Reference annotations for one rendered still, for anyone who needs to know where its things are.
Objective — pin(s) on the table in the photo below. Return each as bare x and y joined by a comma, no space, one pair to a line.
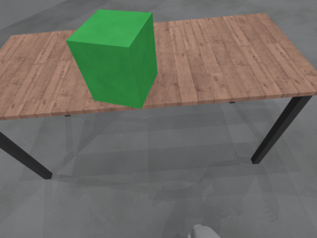
199,61

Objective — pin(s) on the robot right thigh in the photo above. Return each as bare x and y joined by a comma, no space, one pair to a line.
202,232

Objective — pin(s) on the carton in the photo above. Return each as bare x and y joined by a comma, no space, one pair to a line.
116,54

